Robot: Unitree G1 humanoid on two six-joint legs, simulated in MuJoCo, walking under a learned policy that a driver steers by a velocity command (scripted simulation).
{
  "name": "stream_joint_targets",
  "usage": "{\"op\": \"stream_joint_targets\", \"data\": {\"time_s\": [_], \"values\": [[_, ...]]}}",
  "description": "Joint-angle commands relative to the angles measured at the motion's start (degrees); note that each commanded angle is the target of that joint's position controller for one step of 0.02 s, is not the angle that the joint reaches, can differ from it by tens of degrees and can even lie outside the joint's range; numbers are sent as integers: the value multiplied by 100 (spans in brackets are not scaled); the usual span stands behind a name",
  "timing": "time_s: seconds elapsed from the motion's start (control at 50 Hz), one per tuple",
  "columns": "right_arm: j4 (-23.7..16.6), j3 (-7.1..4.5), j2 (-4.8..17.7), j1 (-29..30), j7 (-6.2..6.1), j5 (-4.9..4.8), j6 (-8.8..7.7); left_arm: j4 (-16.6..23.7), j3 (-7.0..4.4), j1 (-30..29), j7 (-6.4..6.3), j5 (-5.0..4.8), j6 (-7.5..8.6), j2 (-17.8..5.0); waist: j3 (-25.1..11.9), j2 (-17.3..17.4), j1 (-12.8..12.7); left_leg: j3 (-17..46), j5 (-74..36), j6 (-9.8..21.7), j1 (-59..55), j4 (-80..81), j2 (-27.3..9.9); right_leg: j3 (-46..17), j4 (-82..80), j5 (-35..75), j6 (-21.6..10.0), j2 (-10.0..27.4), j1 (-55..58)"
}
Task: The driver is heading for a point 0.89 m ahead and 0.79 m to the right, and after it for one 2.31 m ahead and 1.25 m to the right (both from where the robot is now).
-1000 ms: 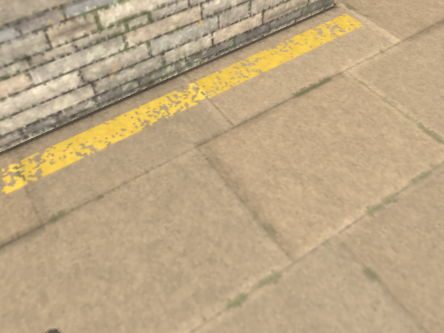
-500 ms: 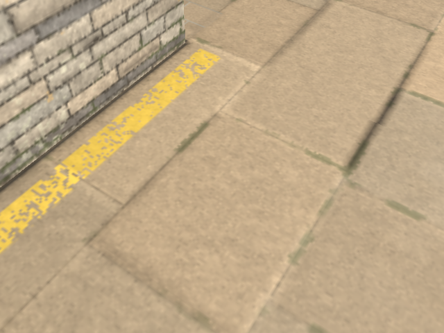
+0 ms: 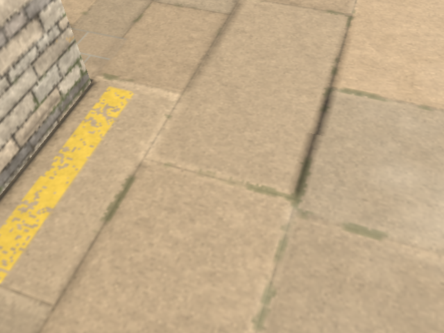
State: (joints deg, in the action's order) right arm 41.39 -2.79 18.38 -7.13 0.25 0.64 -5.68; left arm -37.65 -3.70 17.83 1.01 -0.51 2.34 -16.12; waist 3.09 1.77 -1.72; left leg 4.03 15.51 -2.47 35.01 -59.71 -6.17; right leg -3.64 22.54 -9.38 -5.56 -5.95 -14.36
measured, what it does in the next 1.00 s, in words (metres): walks ahead, turning right: left foot, then right foot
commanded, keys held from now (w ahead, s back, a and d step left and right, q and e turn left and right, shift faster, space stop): w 0.50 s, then w+e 0.50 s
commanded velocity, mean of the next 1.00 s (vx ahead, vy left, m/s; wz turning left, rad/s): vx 0.50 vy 0.00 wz -0.32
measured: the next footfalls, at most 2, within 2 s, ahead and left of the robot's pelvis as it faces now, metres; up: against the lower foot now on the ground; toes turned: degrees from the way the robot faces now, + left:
left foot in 0.26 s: +0.33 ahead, +0.15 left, +0.00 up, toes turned -6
right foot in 0.82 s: +0.60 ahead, -0.12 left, +0.00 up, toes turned -14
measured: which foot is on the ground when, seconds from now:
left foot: up 0.00-0.24, down 0.26-0.82, up 0.84-1.00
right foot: down 0.00-0.28, up 0.30-0.80, down 0.82-1.00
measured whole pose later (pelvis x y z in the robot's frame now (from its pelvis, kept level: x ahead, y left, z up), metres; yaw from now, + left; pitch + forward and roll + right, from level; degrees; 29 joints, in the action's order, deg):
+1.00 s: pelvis +0.55 -0.04 +0.00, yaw -19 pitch +2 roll +0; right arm 42.6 -1.8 17.8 -11.1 0.5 0.5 -6.2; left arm -38.9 -3.7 16.1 1.3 -0.4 2.9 -16.2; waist 2.2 1.8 -0.8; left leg 3.1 18.8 -1.1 30.5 -63.1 -4.1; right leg -2.5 23.0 -8.4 -5.8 -6.7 -16.0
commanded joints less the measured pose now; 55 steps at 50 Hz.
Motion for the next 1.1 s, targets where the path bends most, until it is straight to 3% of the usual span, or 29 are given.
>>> {"op": "stream_joint_targets", "data": {"time_s": [0.02,0.08,0.16,0.22,0.24,0.26,0.28,0.3,0.32,0.34,0.36,0.38,0.42,0.5,0.6,0.7,0.76,0.78,0.8,0.82,0.84,0.86,0.88,0.9,0.92,0.94,0.98,1.02,1.1], "values": [[-295,-69,320,5,-13,36,28,396,-256,-268,-136,-14,123,-944,-426,-486,179,-120,-906,-196,17,948,83,-1167,-946,1310,-1033,1265,55],[-370,27,149,593,69,-13,-16,210,-232,1,-172,-31,110,-915,-334,-620,-133,-199,-2054,-185,-482,2219,290,-906,-915,725,-768,1113,-85],[-514,-27,365,963,162,-99,-86,-64,-227,364,-149,-71,114,-940,-160,-678,-292,-82,-2039,41,-514,2839,353,-1302,-637,310,-700,1483,448],[-498,-104,516,682,185,-91,-122,-174,-242,347,-154,-43,56,-959,-122,-857,-97,-158,-1315,329,-761,3061,409,-1567,-262,774,-560,1713,894],[-399,-156,577,317,167,-72,-135,-175,-223,273,-151,-41,31,-911,-247,-853,117,-309,-1213,462,-1250,3249,516,-1488,100,1351,-458,1578,924],[-248,-250,760,-321,136,-26,-158,-155,-155,269,-145,-7,22,-731,-715,-694,406,-234,-1335,667,-2216,3248,395,-1225,983,1870,-293,1238,784],[-173,-335,1116,-1171,121,44,-171,-58,-46,507,-161,81,32,-474,-1629,46,619,916,-1400,1137,-3861,3058,-577,-803,2692,869,-20,756,-172],[85,-437,1383,-1673,180,9,-98,-48,39,1172,-167,-69,110,-186,-2124,1837,437,3557,221,1928,-5307,3946,-1506,-343,4473,-2084,395,-15,-2090],[75,-295,849,-1682,210,-164,-88,-112,-43,873,-166,-129,142,-693,-1715,1145,615,4030,1523,1813,-5203,4336,-1518,-779,5107,-2274,391,253,-2826],[19,-223,622,-1314,182,-159,-58,10,-103,211,-152,-156,154,-903,-984,584,664,3194,1409,1595,-4541,4397,-1362,-609,5176,-1762,364,520,-3082],[-48,-182,556,-1008,167,-75,-24,97,-82,-173,-158,-77,168,-849,-624,174,567,2555,770,1497,-3872,4463,-1128,-364,4971,-1330,359,763,-2947],[-45,-145,457,-832,159,-30,-11,146,-89,-340,-148,-5,189,-765,-366,114,450,2140,181,1504,-3384,4586,-928,-297,4612,-1018,370,946,-2824],[-26,-86,309,-742,139,2,-40,89,-79,-186,-120,-6,172,-586,-398,403,254,1564,-601,1462,-2979,4796,-631,-209,4184,-717,415,1124,-2346],[146,-147,561,-946,81,-91,-53,199,-1,-563,-125,43,141,-342,-281,264,289,946,-1627,1610,-2886,5077,-625,-3,3198,-214,603,1215,-2556],[356,-159,685,-1185,24,-90,3,296,77,-1288,-4,-36,184,-185,-146,235,586,-36,-1903,1319,-3010,5204,-458,195,1704,1290,572,1112,-2288],[626,-183,748,-1491,11,-111,112,583,78,-1933,157,-101,182,-210,134,142,741,-377,-2079,1206,-3712,5055,-798,242,1111,1160,343,939,-2432],[619,-245,918,-1349,-54,-149,220,663,0,-1785,239,-44,173,-371,-69,273,491,-665,-4096,1027,-4125,4325,-873,585,988,377,75,643,-1958],[585,-272,1003,-1278,-98,-157,266,597,-87,-1391,237,-19,157,-525,-369,358,241,-812,-5159,943,-4148,3691,-818,766,968,165,-46,436,-1369],[532,-263,992,-1193,-150,-147,323,375,-241,-540,207,-30,143,-770,-847,256,-219,-1055,-5623,779,-3845,2598,-631,857,686,401,-230,223,-207],[380,-194,873,-1209,-209,-52,300,169,-405,459,121,-35,97,-1169,-1472,-150,-625,-1130,-4349,568,-2542,986,-446,-147,727,576,-563,811,1612],[105,84,81,-1800,-95,113,142,145,-503,609,86,-99,104,-1772,-2102,-1664,-121,-929,623,193,100,-1165,754,-3256,376,-288,-1646,2281,3716],[149,11,504,-1391,-4,-22,-72,184,-366,803,65,-113,118,-1220,-2542,-1237,-462,134,1618,230,852,-1872,797,-4274,-312,-929,-1740,2487,3998],[-77,-59,748,-829,59,-231,-204,167,-290,561,48,-44,139,-1026,-1684,-1003,-509,200,1139,323,1251,-1840,505,-3410,-436,-567,-1452,2276,3402],[-161,-22,674,-580,50,-210,-272,212,-263,219,36,-32,150,-943,-1213,-444,-317,144,679,358,1085,-1411,275,-2761,-481,-35,-1285,2033,2568],[-167,-48,658,-461,19,-75,-279,271,-227,-117,37,-11,146,-841,-831,-158,-100,106,448,297,799,-912,134,-2323,-600,585,-1181,1829,1780],[-179,-87,691,-540,7,-13,-222,346,-183,-327,24,46,151,-736,-732,-292,116,137,295,242,413,-665,21,-2055,-738,1026,-1159,1677,1257],[-194,-88,580,-692,2,23,-92,369,-186,-472,-5,15,160,-723,-620,-418,312,69,225,66,119,-261,-2,-1839,-944,1346,-1232,1546,669],[-265,-52,434,-517,-20,50,0,292,-217,-384,-72,-9,170,-844,-450,-414,313,-57,-89,-114,68,287,52,-1520,-1041,1513,-1225,1418,166],[-502,41,185,441,6,39,-16,104,-264,-49,-179,-51,105,-990,-271,-492,-44,-129,-1723,-196,-414,2072,365,-1105,-956,974,-832,995,-294]]}}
